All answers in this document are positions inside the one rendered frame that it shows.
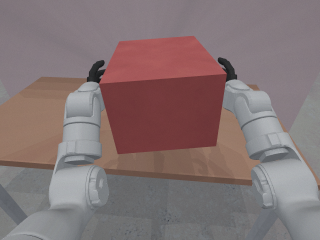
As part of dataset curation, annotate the left robot forearm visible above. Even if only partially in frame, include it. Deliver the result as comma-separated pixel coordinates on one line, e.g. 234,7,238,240
48,81,105,204

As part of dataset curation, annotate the robot left upper arm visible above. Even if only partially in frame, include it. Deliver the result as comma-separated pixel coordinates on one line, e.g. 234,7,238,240
1,165,109,240

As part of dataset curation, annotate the robot right upper arm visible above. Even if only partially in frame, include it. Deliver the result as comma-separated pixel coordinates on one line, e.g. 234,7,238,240
251,157,320,240

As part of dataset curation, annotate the right robot hand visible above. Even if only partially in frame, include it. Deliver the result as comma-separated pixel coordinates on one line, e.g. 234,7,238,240
218,57,237,82

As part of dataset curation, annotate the left robot hand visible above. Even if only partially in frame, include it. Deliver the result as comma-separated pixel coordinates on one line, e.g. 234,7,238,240
87,60,106,84

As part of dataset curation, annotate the table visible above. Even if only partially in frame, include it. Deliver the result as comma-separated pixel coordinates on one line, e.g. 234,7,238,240
0,76,320,240

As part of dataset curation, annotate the right robot forearm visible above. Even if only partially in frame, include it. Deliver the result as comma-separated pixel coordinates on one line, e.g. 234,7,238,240
222,79,319,198

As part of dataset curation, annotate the carton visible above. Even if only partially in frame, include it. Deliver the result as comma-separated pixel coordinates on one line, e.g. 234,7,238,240
99,36,227,154

